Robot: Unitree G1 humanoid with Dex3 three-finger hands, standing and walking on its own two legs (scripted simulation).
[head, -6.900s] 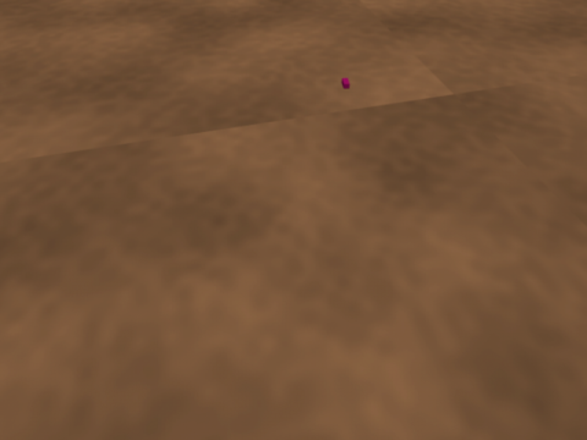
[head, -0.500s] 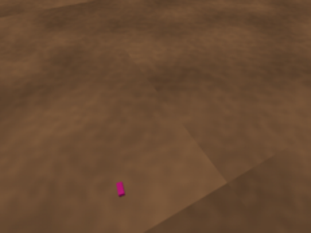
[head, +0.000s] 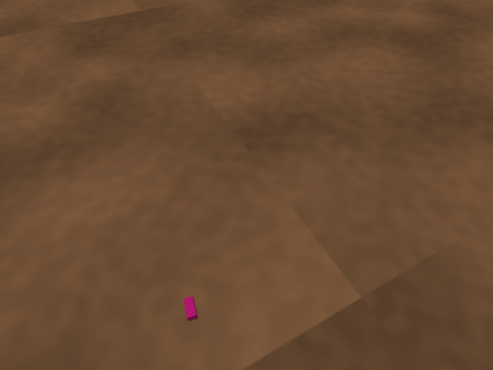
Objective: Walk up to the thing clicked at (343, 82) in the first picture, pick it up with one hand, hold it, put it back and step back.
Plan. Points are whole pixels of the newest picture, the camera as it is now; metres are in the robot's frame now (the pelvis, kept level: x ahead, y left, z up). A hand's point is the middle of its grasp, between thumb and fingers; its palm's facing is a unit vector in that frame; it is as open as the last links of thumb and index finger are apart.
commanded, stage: stand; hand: left
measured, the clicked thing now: (190, 308) +0.48 +0.25 -0.77
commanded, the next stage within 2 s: none
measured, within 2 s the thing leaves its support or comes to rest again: neither
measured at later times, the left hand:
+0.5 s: hand out of the picture +0.09 +0.25 -0.16, palm faces -0.02 -0.94 -0.34, open 7.4 cm
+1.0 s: hand out of the picture +0.09 +0.25 -0.16, palm faces -0.03 -0.94 -0.34, open 7.4 cm
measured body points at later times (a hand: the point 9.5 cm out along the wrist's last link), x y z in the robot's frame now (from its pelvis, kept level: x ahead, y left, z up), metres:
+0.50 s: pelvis +0.01 +0.00 +0.00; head +0.02 +0.00 +0.45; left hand +0.09 +0.30 -0.13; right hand +0.09 -0.31 -0.13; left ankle +0.03 +0.14 -0.75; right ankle -0.01 -0.13 -0.75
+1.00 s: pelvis +0.02 +0.00 +0.00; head +0.03 +0.00 +0.45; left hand +0.09 +0.30 -0.13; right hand +0.10 -0.31 -0.13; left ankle +0.03 +0.14 -0.75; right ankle -0.01 -0.13 -0.75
